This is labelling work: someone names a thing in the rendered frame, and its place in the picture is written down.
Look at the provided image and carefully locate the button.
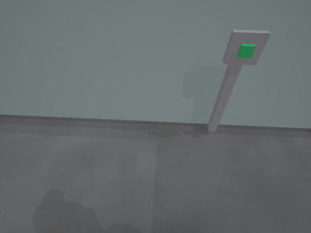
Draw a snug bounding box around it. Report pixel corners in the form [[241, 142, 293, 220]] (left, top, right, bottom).
[[237, 44, 256, 58]]

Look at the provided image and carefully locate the panel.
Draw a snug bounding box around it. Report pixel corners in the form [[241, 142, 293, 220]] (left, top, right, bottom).
[[207, 29, 271, 132]]

